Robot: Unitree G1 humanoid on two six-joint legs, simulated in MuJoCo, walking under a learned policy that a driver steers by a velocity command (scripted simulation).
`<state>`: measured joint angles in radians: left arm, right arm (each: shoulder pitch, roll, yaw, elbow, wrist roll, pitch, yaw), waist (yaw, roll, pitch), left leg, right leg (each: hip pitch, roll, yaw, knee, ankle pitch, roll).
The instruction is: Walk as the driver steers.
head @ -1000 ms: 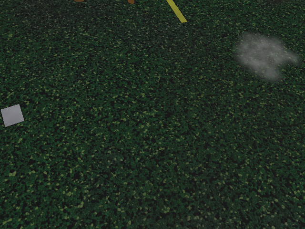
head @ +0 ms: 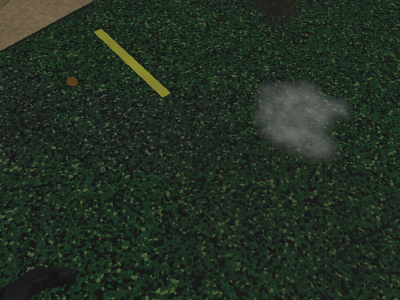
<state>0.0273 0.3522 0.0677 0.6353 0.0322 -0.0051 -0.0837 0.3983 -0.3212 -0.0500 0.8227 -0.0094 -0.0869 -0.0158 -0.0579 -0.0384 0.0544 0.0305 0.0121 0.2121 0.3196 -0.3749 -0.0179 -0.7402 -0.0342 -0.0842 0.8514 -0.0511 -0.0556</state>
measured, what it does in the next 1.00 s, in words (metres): walks ahead, turning right: right foot, then left foot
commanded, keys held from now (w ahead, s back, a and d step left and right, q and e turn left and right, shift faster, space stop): e+shift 0.12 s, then w+e+shift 0.34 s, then w+shift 0.48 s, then w+q+shift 0.06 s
